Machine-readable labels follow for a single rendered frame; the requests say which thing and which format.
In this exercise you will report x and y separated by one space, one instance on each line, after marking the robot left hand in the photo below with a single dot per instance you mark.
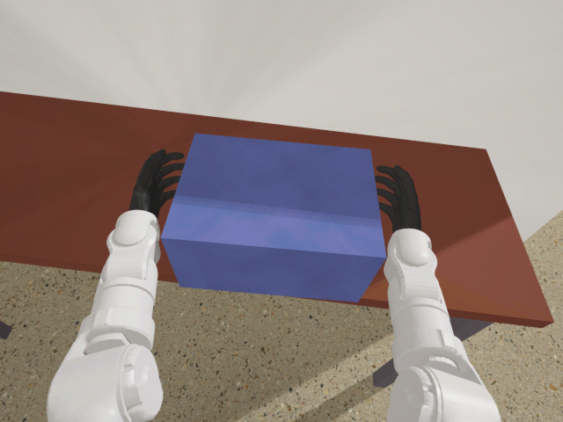
148 191

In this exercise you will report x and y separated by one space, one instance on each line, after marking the left robot upper arm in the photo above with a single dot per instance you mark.
120 384

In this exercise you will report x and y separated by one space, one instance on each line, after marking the right robot upper arm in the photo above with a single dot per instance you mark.
425 394

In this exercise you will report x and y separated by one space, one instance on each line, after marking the robot right hand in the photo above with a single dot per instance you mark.
405 210

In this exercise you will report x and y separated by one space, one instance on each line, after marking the table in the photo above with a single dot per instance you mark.
68 169

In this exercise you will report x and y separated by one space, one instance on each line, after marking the carton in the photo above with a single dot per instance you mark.
275 218

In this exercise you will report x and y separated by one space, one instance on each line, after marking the left robot forearm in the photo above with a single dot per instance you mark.
122 310

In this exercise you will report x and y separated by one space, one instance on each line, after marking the right robot forearm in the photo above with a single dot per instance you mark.
419 317

